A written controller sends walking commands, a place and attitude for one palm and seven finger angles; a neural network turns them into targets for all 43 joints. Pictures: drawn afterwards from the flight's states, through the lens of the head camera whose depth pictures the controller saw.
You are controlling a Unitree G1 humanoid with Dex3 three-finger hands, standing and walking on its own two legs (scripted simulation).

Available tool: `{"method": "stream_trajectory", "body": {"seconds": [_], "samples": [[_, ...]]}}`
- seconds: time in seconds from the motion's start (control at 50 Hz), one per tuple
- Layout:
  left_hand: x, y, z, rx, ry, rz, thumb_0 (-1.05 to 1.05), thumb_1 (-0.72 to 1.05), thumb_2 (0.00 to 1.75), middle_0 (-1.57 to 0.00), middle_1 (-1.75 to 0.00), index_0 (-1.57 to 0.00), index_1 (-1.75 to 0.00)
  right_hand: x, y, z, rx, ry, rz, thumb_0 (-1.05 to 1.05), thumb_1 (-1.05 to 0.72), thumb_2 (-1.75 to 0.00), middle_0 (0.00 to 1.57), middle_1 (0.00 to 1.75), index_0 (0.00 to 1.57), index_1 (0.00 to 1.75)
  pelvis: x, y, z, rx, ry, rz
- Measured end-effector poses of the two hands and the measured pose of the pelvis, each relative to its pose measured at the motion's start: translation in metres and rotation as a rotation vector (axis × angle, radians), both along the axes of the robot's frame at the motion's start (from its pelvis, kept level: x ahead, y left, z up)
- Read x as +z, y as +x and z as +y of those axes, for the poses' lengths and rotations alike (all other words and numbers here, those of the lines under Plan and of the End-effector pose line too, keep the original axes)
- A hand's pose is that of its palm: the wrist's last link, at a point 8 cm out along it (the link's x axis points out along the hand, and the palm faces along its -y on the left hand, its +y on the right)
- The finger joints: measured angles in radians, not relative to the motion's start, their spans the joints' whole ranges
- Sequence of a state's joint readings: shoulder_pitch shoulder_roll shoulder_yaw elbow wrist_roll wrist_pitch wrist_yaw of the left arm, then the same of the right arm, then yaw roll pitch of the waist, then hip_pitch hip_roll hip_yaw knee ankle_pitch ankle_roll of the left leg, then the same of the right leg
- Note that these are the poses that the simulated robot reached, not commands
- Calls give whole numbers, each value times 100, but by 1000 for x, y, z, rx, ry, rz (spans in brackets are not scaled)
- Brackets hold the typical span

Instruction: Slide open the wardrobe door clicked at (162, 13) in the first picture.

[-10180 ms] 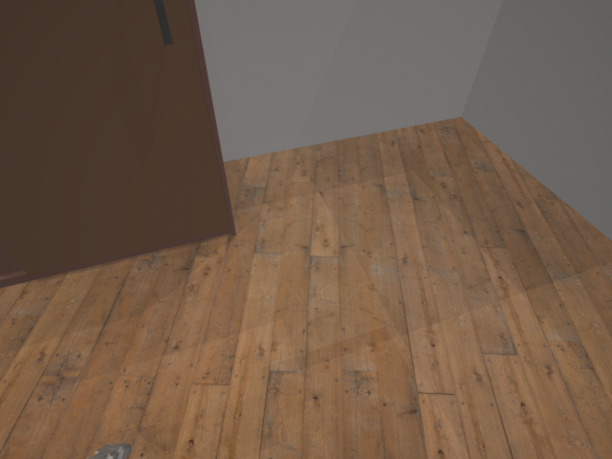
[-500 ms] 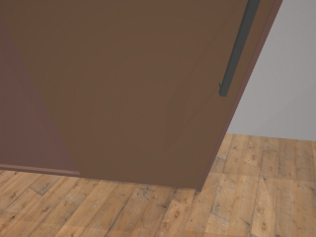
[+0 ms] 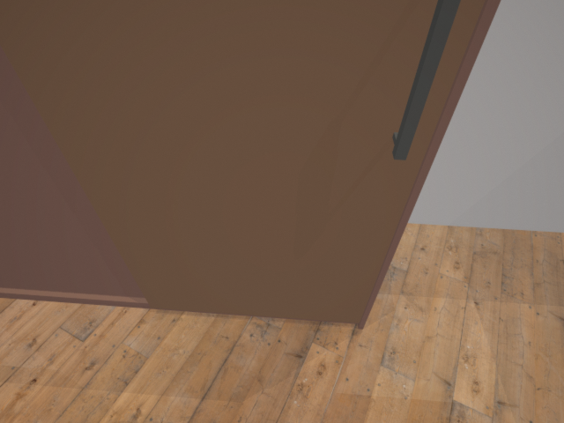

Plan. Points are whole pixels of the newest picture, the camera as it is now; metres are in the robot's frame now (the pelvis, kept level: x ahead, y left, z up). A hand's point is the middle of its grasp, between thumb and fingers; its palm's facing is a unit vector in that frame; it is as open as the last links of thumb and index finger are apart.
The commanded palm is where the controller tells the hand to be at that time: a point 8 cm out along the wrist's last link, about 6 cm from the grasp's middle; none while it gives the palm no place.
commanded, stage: look again from close up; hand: right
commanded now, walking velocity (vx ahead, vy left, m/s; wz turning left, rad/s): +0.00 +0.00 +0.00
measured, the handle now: (423, 64) +0.58 -0.18 +0.25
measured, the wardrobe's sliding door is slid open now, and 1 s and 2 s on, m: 0.00 0.00 0.00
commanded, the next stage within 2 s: shuffle to correct the standing spot in 1.42 s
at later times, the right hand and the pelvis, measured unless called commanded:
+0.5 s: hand out of the picture +0.00 -0.16 -0.17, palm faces +0.06 +0.99 -0.16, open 7.4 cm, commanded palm none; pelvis +0.02 +0.00 +0.00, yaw +0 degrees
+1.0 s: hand out of the picture +0.01 -0.15 -0.17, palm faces +0.07 +0.99 -0.15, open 7.3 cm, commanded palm none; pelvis +0.02 +0.00 +0.00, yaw +0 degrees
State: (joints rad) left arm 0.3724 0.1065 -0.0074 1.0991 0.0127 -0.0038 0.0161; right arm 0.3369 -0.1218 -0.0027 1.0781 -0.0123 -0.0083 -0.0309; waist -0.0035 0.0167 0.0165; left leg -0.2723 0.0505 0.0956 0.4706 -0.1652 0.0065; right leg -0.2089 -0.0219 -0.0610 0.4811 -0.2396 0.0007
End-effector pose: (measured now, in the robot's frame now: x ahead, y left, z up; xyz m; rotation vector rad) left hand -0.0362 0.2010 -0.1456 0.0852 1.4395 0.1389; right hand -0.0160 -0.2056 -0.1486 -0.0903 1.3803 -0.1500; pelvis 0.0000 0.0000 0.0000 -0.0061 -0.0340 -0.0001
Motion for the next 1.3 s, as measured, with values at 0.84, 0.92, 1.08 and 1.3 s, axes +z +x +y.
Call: {"method": "stream_trajectory", "body": {"seconds": [0.84, 0.92, 1.08, 1.3], "samples": [[1, 39, 5, -21, 5, -27, 0, 91, 90, -20, -30, -19, -30, 4, 17, 0, -9, -9, 8, 0, -91, -90, 20, 29, 20, 29, 3, 19, 2, -1, 1, 0], [2, 38, 5, -23, 3, -23, 0, 91, 90, -20, -30, -19, -30, 3, 17, 2, -12, -6, 9, 1, -91, -90, 20, 29, 20, 29, 3, 19, 4, -3, 1, 0], [2, 39, 5, -24, 4, -22, 0, 91, 90, -20, -30, -19, -30, 3, 15, 5, -17, 1, 12, 0, -91, -90, 20, 29, 20, 29, 3, 20, 4, -4, 3, -1], [2, 38, 5, -24, 2, -20, 0, 91, 90, -20, -30, -19, -30, 3, 13, 7, -18, 3, 16, 0, -91, -90, 20, 29, 20, 29, 3, 20, 5, -4, 2, 0]]}}
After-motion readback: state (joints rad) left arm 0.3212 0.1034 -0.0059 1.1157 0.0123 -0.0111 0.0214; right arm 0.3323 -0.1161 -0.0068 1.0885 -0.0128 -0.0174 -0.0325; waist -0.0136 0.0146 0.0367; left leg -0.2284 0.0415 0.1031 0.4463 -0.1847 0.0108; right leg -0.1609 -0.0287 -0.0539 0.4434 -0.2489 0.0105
